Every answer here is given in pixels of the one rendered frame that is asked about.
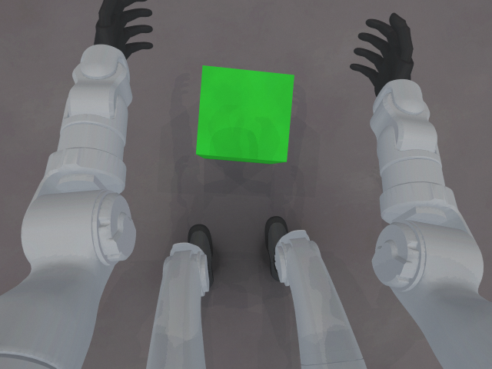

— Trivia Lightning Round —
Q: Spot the robot right upper arm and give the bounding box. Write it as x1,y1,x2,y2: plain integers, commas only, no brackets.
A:
372,220,492,369

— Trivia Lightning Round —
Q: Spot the robot left upper arm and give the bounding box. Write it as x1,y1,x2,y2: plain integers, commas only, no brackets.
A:
0,189,136,369

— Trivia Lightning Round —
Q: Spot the robot left hand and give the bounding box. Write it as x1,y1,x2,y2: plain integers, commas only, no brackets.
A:
94,0,153,60

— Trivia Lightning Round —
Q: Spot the right robot forearm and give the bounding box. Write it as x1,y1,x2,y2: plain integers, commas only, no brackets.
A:
370,79,484,280

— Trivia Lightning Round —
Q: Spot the carton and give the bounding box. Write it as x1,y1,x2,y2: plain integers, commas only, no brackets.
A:
196,65,294,164

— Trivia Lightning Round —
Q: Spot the left robot forearm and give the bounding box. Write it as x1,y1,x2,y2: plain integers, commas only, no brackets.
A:
22,45,132,263

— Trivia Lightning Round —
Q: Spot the right robot thigh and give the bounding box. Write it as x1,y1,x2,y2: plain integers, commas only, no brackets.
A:
276,238,367,369

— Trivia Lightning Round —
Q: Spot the robot right hand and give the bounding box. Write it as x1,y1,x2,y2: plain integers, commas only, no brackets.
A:
350,13,414,97

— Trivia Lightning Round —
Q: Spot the left robot shin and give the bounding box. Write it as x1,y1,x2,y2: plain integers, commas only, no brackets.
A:
163,242,204,271

